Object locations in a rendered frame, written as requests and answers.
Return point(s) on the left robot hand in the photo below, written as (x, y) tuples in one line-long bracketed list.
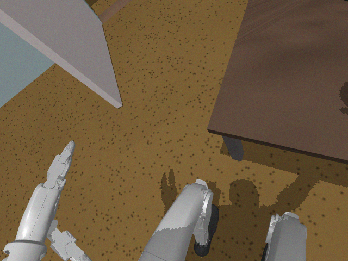
[(38, 222)]

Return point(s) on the left robot arm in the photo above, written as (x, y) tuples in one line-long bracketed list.
[(25, 250)]

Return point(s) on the coffee table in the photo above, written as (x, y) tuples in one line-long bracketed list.
[(286, 82)]

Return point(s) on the left robot foot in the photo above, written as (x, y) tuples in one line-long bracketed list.
[(203, 250)]

